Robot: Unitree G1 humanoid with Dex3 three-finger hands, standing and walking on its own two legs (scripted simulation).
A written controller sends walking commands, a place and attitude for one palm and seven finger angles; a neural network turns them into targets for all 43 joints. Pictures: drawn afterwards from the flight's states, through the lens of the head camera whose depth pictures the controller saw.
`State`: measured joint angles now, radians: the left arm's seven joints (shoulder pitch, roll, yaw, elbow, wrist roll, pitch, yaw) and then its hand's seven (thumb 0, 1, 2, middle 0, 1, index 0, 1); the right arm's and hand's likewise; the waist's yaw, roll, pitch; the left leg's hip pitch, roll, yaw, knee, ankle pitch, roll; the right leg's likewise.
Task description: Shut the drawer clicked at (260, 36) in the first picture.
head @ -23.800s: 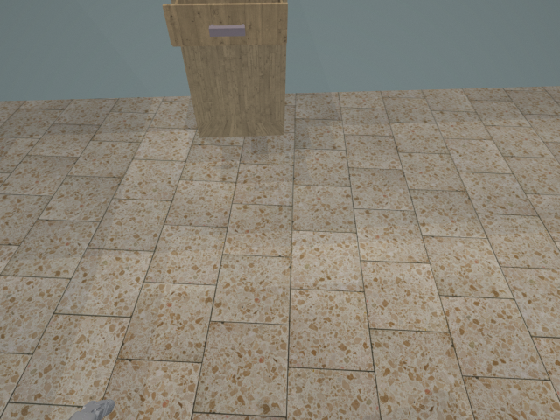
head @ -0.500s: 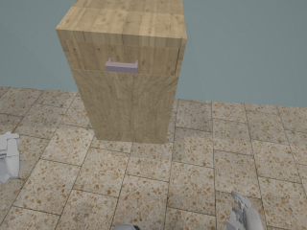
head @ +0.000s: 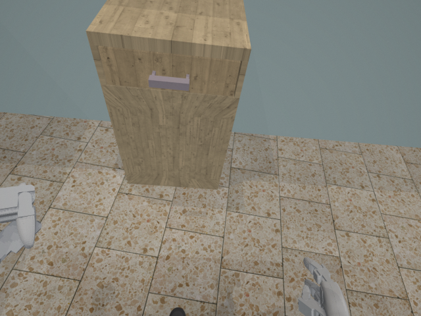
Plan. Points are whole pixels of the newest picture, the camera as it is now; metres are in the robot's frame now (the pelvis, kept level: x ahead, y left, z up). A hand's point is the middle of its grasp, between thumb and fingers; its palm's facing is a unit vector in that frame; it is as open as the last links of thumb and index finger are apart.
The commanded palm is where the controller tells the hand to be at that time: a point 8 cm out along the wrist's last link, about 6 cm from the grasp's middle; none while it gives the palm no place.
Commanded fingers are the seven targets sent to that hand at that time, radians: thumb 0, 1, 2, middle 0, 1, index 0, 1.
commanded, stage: stop stepping back and stand still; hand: left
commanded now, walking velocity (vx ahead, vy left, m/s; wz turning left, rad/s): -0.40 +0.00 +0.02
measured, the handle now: (170, 79) +0.81 +0.20 -0.05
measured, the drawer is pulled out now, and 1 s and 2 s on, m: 0.00 0.00 0.00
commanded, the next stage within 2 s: let the arm hang, fingers relaxed in 0.86 s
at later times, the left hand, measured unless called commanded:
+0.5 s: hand out of the picture +0.10 +0.22 +0.16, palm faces +0.27 -0.85 -0.46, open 3.3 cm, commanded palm +0.04 +0.27 +0.17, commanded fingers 0.00 0.90 0.90 -1.40 -1.60 -1.40 -1.60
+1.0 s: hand (11, 308) +0.11 +0.25 +0.12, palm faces +0.29 -0.84 -0.45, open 3.2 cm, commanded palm none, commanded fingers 0.00 0.90 0.90 -1.28 -1.47 -1.28 -1.47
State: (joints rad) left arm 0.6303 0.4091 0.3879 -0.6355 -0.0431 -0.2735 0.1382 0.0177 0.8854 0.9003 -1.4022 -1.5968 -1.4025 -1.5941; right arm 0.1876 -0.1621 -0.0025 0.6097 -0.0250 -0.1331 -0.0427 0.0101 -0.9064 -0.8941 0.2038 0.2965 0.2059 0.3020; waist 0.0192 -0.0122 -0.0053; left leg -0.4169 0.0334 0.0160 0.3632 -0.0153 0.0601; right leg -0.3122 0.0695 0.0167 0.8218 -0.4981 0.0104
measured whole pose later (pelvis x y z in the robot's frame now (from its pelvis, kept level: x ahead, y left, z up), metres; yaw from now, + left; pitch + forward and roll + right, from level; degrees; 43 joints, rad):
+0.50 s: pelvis -0.10 +0.00 -0.01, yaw -3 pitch -1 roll -1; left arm 0.68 0.42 0.38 -0.61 -0.04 -0.23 0.13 0.02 0.89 0.90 -1.40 -1.60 -1.40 -1.59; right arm 0.27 -0.22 -0.01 0.63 -0.01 -0.12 -0.07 0.01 -0.91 -0.89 0.20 0.30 0.20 0.30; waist -0.04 -0.02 -0.01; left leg -0.41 -0.03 0.01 0.55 -0.21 0.01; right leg -0.17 0.02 -0.04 0.46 -0.29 -0.03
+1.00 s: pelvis -0.09 +0.02 -0.01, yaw +0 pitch +0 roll -1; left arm 0.54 0.36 0.29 -0.41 0.00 -0.21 0.10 0.01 0.89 0.90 -1.40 -1.60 -1.40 -1.59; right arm 0.21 -0.21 -0.01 0.70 0.00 -0.12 -0.03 0.01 -0.91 -0.89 0.21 0.30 0.21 0.30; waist 0.01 0.01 0.01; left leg -0.32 -0.01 0.02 0.57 -0.26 0.03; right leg -0.25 -0.01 -0.05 0.61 -0.28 0.00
